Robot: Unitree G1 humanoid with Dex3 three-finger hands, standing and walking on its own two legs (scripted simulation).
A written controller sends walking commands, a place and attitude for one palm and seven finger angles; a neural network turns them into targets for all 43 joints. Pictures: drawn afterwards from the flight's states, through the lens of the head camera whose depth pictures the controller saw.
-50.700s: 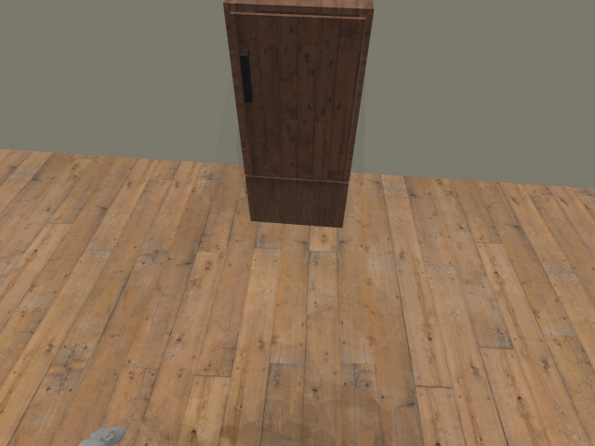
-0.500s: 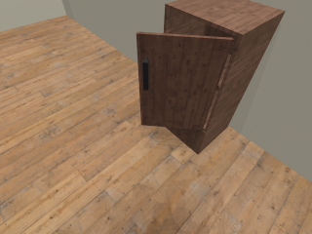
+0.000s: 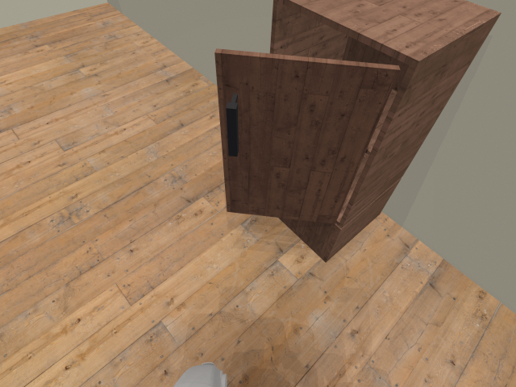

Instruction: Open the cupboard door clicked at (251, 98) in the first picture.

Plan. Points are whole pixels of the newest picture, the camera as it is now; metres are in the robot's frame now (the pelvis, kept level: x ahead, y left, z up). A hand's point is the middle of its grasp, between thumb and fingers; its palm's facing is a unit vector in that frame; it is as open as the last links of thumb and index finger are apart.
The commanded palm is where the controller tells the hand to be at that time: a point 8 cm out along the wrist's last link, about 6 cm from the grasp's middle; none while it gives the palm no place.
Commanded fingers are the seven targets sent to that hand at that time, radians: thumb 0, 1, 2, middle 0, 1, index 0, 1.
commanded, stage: shuffle to correct the standing spot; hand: left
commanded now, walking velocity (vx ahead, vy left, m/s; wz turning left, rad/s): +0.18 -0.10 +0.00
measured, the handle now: (234, 125) +0.69 +0.12 -0.04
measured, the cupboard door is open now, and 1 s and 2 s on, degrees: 43 43 43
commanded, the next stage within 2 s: come to a stop and stand still in 0.38 s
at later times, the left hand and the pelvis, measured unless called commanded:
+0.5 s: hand (181, 369) +0.17 +0.15 -0.16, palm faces -0.03 -0.97 -0.23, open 7.3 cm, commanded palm none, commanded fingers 0.00 0.90 0.90 -0.20 -0.30 -0.20 -0.30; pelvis +0.10 -0.05 +0.00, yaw -1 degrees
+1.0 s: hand out of the picture +0.13 +0.14 -0.19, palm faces +0.09 -0.98 -0.20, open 7.3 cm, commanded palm none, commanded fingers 0.00 0.90 0.90 -0.20 -0.30 -0.20 -0.30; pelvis +0.12 -0.05 -0.01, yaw +0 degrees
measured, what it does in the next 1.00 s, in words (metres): walks ahead: left foot, then right foot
